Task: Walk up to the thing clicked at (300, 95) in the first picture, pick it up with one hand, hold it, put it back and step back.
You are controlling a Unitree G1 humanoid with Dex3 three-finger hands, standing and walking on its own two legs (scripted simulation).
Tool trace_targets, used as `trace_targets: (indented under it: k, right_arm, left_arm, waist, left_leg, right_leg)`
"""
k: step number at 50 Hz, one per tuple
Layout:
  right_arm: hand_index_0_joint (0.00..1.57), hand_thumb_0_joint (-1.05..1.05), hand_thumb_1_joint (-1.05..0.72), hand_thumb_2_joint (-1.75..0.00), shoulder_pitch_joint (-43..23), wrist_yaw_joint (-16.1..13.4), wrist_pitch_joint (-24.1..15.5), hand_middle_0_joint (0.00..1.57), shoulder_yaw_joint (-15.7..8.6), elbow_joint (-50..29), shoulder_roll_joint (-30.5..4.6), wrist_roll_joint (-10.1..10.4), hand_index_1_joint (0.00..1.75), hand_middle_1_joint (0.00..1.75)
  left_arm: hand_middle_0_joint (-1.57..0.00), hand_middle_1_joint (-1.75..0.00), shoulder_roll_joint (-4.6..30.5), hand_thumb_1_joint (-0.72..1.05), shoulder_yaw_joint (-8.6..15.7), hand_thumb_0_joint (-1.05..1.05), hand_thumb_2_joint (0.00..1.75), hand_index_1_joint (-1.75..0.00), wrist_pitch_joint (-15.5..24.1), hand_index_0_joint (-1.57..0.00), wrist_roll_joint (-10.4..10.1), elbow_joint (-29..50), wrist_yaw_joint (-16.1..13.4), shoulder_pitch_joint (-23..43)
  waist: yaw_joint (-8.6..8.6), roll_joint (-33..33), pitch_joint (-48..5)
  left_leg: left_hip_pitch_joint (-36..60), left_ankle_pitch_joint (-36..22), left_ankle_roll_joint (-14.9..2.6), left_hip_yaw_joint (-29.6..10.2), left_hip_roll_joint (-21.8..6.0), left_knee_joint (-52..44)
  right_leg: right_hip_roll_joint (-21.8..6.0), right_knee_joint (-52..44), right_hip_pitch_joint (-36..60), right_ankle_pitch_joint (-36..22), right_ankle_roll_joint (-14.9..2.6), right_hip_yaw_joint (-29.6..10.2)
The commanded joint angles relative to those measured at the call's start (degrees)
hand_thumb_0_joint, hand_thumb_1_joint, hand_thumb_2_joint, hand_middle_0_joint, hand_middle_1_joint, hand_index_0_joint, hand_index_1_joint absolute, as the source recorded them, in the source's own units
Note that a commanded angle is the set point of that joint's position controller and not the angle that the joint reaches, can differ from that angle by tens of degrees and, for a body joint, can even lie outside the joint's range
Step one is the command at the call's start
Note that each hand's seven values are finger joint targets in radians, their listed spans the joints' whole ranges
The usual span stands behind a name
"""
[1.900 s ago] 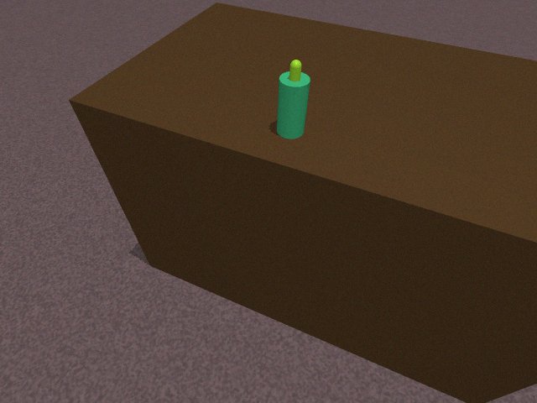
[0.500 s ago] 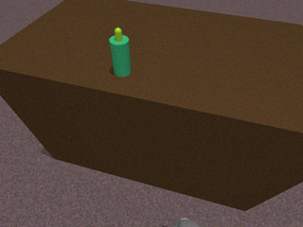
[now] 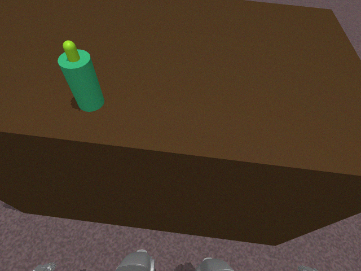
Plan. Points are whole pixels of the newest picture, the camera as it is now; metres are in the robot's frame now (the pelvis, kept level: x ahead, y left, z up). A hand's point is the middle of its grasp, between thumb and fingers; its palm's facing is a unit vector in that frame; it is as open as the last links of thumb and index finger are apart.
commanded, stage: walk up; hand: left
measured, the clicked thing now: (81, 76) +0.47 +0.24 +0.14
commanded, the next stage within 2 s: stand in 1.76 s
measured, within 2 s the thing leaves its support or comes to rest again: neither
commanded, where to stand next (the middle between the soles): +0.03 +0.01 m, yaw -5 degrees
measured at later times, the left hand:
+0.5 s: hand out of the picture +0.12 +0.26 -0.13, palm faces -0.14 -0.89 -0.43, open 7.4 cm
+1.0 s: hand out of the picture +0.09 +0.26 -0.12, palm faces -0.11 -0.93 -0.34, open 7.4 cm
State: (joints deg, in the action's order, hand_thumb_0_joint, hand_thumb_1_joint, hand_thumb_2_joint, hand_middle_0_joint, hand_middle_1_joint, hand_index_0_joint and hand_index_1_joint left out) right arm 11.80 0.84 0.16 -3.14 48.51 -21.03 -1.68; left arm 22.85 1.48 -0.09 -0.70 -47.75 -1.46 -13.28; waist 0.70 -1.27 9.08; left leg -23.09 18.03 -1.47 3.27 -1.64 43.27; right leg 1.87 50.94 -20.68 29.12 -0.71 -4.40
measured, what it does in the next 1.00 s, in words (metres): steps on the spot: right foot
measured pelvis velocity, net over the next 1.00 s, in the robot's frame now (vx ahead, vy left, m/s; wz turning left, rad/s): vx -0.02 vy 0.01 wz -0.12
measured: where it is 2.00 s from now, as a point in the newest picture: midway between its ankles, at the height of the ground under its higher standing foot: outside the picture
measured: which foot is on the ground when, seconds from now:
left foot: down 0.00-1.00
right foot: up 0.00-0.20, down 0.22-1.00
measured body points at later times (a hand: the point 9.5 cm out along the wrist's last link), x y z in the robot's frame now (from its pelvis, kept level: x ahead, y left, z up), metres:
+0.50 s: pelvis -0.01 +0.00 +0.00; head +0.04 -0.01 +0.45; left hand +0.13 +0.31 -0.10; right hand +0.06 -0.32 -0.12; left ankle +0.01 +0.15 -0.71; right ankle -0.01 -0.13 -0.71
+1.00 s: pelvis -0.02 +0.01 +0.03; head -0.01 +0.01 +0.48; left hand +0.10 +0.31 -0.10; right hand +0.03 -0.30 -0.10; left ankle +0.01 +0.16 -0.71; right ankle -0.01 -0.13 -0.71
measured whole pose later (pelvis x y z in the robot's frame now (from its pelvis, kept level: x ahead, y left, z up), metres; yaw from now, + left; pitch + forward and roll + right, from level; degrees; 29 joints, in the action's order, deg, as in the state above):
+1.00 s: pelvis -0.02 +0.01 +0.03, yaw -7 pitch -3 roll +0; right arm 6.2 1.1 -0.8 -0.1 62.5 -20.8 -0.7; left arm 20.3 1.4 -0.4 0.4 -63.0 1.1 -5.5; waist 0.4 0.2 3.6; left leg -10.9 12.4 2.1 0.9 -2.9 25.8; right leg -0.7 26.3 -11.8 12.1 1.6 -3.6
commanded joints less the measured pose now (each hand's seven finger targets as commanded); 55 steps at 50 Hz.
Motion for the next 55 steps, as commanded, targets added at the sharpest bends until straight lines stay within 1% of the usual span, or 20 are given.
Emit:
trace_targets:
  k: [1, 3, 7, 10, 11, 12, 13, 14, 17, 20, 23, 24, 25, 26, 27, 28, 30, 32, 43, 55]
  right_arm:
    - [0.20, 0.00, -0.90, -0.90, 0.79, -1.54, -1.42, 0.20, -4.56, -5.15, -15.91, 0.88, 0.30, 0.30]
    - [0.20, 0.00, -0.90, -0.90, 0.39, -1.93, -1.52, 0.20, -4.05, -5.04, -15.45, 0.67, 0.30, 0.30]
    - [0.20, 0.00, -0.90, -0.90, 0.14, -1.70, -0.87, 0.20, -3.59, -4.90, -15.63, 0.35, 0.30, 0.30]
    - [0.20, 0.00, -0.90, -0.90, -2.73, -1.06, 0.26, 0.20, -2.93, -5.34, -14.51, 1.32, 0.30, 0.30]
    - [0.20, 0.00, -0.90, -0.90, -2.96, -0.87, 0.26, 0.20, -2.36, -5.43, -12.86, 1.78, 0.30, 0.30]
    - [0.20, 0.00, -0.90, -0.90, -2.66, -0.70, 0.25, 0.20, -1.48, -5.87, -10.12, 2.17, 0.30, 0.30]
    - [0.20, 0.00, -0.90, -0.90, -4.51, -1.29, 0.90, 0.20, -1.46, -6.07, -10.34, 1.86, 0.30, 0.30]
    - [0.20, 0.00, -0.90, -0.90, -4.53, -1.71, 1.30, 0.20, -2.46, -5.14, -12.54, 1.12, 0.30, 0.30]
    - [0.20, 0.00, -0.90, -0.90, -4.18, -1.04, 0.49, 0.20, -2.58, -2.72, -12.45, 2.22, 0.30, 0.30]
    - [0.20, 0.00, -0.90, -0.90, -3.87, -1.06, -0.52, 0.20, -1.63, -1.75, -11.26, 2.18, 0.30, 0.30]
    - [0.20, 0.00, -0.90, -0.90, 0.36, -1.31, -1.96, 0.20, -1.99, 1.49, -11.20, 1.58, 0.30, 0.30]
    - [0.20, 0.00, -0.90, -0.90, 1.80, -1.69, -2.39, 0.20, -2.58, 2.50, -12.61, 1.13, 0.30, 0.30]
    - [0.20, 0.00, -0.90, -0.90, 1.49, -2.02, -2.90, 0.20, -2.82, 2.31, -15.24, 0.38, 0.30, 0.30]
    - [0.20, 0.00, -0.90, -0.90, -2.59, -1.77, -2.90, 0.20, -2.96, 1.73, -18.06, 1.15, 0.30, 0.30]
    - [0.20, 0.00, -0.90, -0.90, -7.24, -1.53, -2.81, 0.20, -2.99, 1.13, -18.19, 1.28, 0.30, 0.30]
    - [0.20, 0.00, -0.90, -0.90, -9.32, -1.35, -2.69, 0.20, -2.19, 1.11, -16.14, 1.18, 0.30, 0.30]
    - [0.20, 0.00, -0.90, -0.90, -8.10, -1.33, -2.33, 0.20, -0.99, 1.54, -13.41, 1.38, 0.30, 0.30]
    - [0.20, 0.00, -0.90, -0.90, -5.94, -1.27, -2.09, 0.20, -0.51, 3.57, -12.06, 1.50, 0.30, 0.30]
    - [0.20, 0.00, -0.90, -0.90, -8.76, -0.72, -2.33, 0.20, 0.26, 8.93, -12.20, 1.29, 0.30, 0.30]
    - [0.20, 0.00, -0.90, -0.90, -10.24, -0.95, -2.74, 0.20, 0.54, 11.78, -11.99, 1.43, 0.30, 0.30]
  left_arm:
    - [-0.20, -0.30, 12.18, 0.90, 3.40, 0.00, 0.90, -0.30, 1.00, -0.20, 0.13, 2.81, -1.34, -4.29]
    - [-0.20, -0.30, 10.98, 0.90, 3.67, 0.00, 0.90, -0.30, 1.15, -0.20, -0.24, 2.58, -0.88, -3.54]
    - [-0.20, -0.30, 9.44, 0.90, 3.32, 0.00, 0.90, -0.30, 1.80, -0.20, 0.09, 2.81, -0.43, -1.97]
    - [-0.20, -0.30, 9.99, 0.90, 3.98, 0.00, 0.90, -0.30, 2.67, -0.20, 1.11, 0.35, -0.67, -4.71]
    - [-0.20, -0.30, 12.41, 0.90, 4.84, 0.00, 0.90, -0.30, 3.05, -0.20, 1.73, 0.66, -0.95, -3.54]
    - [-0.20, -0.30, 15.62, 0.90, 5.68, 0.00, 0.90, -0.30, 3.55, -0.20, 2.58, 1.47, -1.10, -2.05]
    - [-0.20, -0.30, 17.80, 0.90, 5.67, 0.00, 0.90, -0.30, 3.55, -0.20, 2.19, 2.17, -1.04, -0.28]
    - [-0.20, -0.30, 19.61, 0.90, 5.65, 0.00, 0.90, -0.30, 3.55, -0.20, 2.31, 2.96, -0.99, 2.63]
    - [-0.20, -0.30, 14.80, 0.90, 4.34, 0.00, 0.90, -0.30, 3.73, -0.20, 2.02, 2.34, -1.01, 4.65]
    - [-0.20, -0.30, 13.60, 0.90, 3.86, 0.00, 0.90, -0.30, 3.55, -0.20, 2.06, 1.82, -0.86, 3.55]
    - [-0.20, -0.30, 13.21, 0.90, 3.79, 0.00, 0.90, -0.30, 2.20, -0.20, 1.22, 2.21, -0.35, 6.81]
    - [-0.20, -0.30, 11.71, 0.90, 3.52, 0.00, 0.90, -0.30, 1.92, -0.20, 0.82, 2.63, -0.22, 7.93]
    - [-0.20, -0.30, 8.94, 0.90, 2.76, 0.00, 0.90, -0.30, 1.70, -0.20, 0.17, 3.01, -0.01, 7.50]
    - [-0.20, -0.30, 10.00, 0.90, 2.98, 0.00, 0.90, -0.30, 1.20, -0.20, 0.17, 0.92, -0.23, 6.14]
    - [-0.20, -0.30, 11.15, 0.90, 3.24, 0.00, 0.90, -0.30, 1.08, -0.20, 0.92, -1.46, -0.37, 4.44]
    - [-0.20, -0.30, 11.29, 0.90, 3.18, 0.00, 0.90, -0.30, 1.50, -0.20, 1.15, -2.69, -0.08, 3.36]
    - [-0.20, -0.30, 11.90, 0.90, 3.49, 0.00, 0.90, -0.30, 2.15, -0.20, 1.28, -3.23, 0.82, 5.70]
    - [-0.20, -0.30, 12.95, 0.90, 3.21, 0.00, 0.90, -0.30, 2.12, -0.20, 1.11, -3.34, 1.06, 9.35]
    - [-0.20, -0.30, 10.16, 0.90, 2.36, 0.00, 0.90, -0.30, 1.36, -0.20, 0.98, -9.38, 1.88, 11.74]
    - [-0.20, -0.30, 8.85, 0.90, 1.93, 0.00, 0.90, -0.30, 1.15, -0.20, 0.69, -13.35, 1.93, 11.78]
  waist:
    - [-1.25, 9.63, -11.82]
    - [-1.13, 10.46, -11.98]
    - [-2.11, 11.93, -13.55]
    - [0.88, 7.71, -15.59]
    - [1.31, 4.66, -15.68]
    - [0.72, -4.44, -14.65]
    - [0.96, -7.24, -12.13]
    - [0.41, -9.41, -10.60]
    - [-1.12, -6.26, -8.40]
    - [-0.06, -9.25, -10.86]
    - [-2.48, -7.71, -13.66]
    - [-3.15, -5.10, -15.52]
    - [-2.51, 2.49, -15.83]
    - [-0.88, 6.72, -14.69]
    - [0.69, 9.27, -12.53]
    - [2.10, 8.01, -11.84]
    - [0.21, 4.87, -10.80]
    - [-1.80, 3.64, -8.51]
    - [-0.64, -0.20, -7.26]
    - [-0.26, 1.34, -11.20]
  left_leg:
    - [11.69, -30.31, -14.38, -21.43, -18.97, -16.08]
    - [13.78, -35.90, -11.65, -15.14, -15.75, -12.61]
    - [15.98, -36.17, -11.25, -12.23, -14.46, -9.32]
    - [10.21, -28.03, -7.20, -7.71, -11.66, -1.89]
    - [3.70, -22.70, -4.43, -6.91, -10.49, 0.60]
    - [-5.51, -12.45, -0.86, -3.85, -5.64, 6.45]
    - [-6.17, 15.13, -0.05, -3.50, -1.72, 10.02]
    - [-2.09, 18.30, 0.17, -6.22, -3.70, 14.16]
    - [-2.70, 12.93, -0.09, -5.60, -2.35, 11.36]
    - [1.28, 8.99, 0.68, -2.94, -1.07, 2.03]
    - [11.98, -7.94, 1.02, -0.89, 0.16, -15.01]
    - [16.72, -14.87, -0.31, -4.76, -2.52, -16.62]
    - [19.52, -19.90, -3.05, -15.11, -10.26, -18.17]
    - [14.39, -16.50, -9.20, -21.71, -16.63, -17.71]
    - [8.96, -14.71, -10.83, -21.51, -17.82, -16.56]
    - [6.13, -14.56, -8.19, -16.09, -14.23, -14.57]
    - [5.26, -7.94, -1.65, -7.08, -5.05, -11.84]
    - [7.32, -1.42, 0.22, -6.07, -3.02, -13.37]
    - [11.17, 2.58, -0.14, -7.95, -4.99, -22.21]
    - [15.44, -9.63, 0.51, -6.93, -6.01, -25.44]
  right_leg:
    - [-0.12, 12.80, -4.96, 8.60, -0.91, -1.09]
    - [-0.38, 10.53, -6.91, 4.22, -0.94, -0.25]
    - [-1.07, -4.06, -2.65, 0.05, 0.20, 4.26]
    - [0.18, -22.95, 9.61, -16.94, -0.89, 5.24]
    - [-3.10, -22.03, 14.45, -22.50, -2.55, -0.78]
    - [-12.70, -23.34, 17.28, -28.22, -6.27, -16.19]
    - [-22.24, -24.28, 10.86, -35.49, -13.98, -24.28]
    - [-23.81, -22.81, 4.51, -38.68, -17.34, -25.57]
    - [-15.56, -19.68, 7.37, -45.87, -11.88, -13.12]
    - [-11.45, -17.34, 10.14, -49.81, -9.48, -9.78]
    - [-8.51, -11.04, 8.16, -41.92, -6.16, -5.03]
    - [-7.50, -8.22, 5.24, -35.84, -4.10, -4.22]
    - [-4.55, -5.32, -0.98, -26.11, -1.44, -2.24]
    - [-2.35, -5.36, 0.55, -12.20, -0.51, 1.90]
    - [-3.60, -7.21, 5.19, -5.01, -0.74, 1.58]
    - [-4.26, -13.01, 8.98, -8.94, -1.44, 0.10]
    - [-6.56, -19.85, 8.97, -20.90, -3.51, -5.67]
    - [-9.38, -22.81, 4.32, -17.55, -5.01, -8.76]
    - [-7.02, -31.57, 4.76, -7.80, -2.30, -5.75]
    - [-7.38, -32.26, 11.30, -22.84, -0.67, -2.76]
